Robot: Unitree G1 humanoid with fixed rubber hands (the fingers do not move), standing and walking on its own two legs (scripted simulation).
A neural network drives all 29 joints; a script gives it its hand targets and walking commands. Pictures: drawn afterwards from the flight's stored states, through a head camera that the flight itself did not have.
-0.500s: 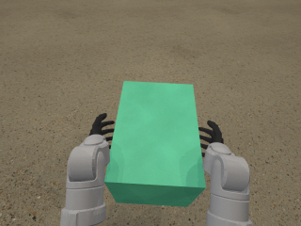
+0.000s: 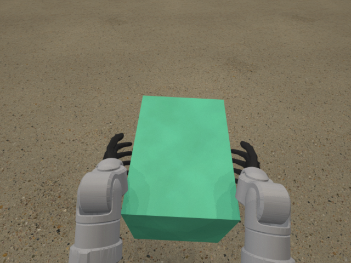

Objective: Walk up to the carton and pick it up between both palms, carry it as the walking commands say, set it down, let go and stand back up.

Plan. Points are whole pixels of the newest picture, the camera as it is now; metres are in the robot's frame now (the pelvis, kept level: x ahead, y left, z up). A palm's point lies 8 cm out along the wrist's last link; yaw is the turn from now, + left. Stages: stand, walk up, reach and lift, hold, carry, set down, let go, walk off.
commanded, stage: carry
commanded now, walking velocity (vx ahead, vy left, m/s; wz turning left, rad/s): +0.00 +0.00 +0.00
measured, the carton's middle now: (179, 167) +0.36 +0.00 +0.04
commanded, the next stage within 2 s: none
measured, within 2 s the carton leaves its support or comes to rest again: neither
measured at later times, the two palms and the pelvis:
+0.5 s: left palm (84, 228) +0.19 +0.17 +0.08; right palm (240, 227) +0.20 -0.11 +0.08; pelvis -0.10 +0.02 -0.02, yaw +1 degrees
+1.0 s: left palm out of the picture +0.11 +0.16 +0.13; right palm out of the picture +0.12 -0.12 +0.13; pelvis -0.20 +0.02 -0.01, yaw +2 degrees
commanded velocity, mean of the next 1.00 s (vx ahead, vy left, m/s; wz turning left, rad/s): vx -0.12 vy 0.00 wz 0.00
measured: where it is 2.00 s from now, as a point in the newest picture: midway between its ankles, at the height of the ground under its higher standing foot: outside the picture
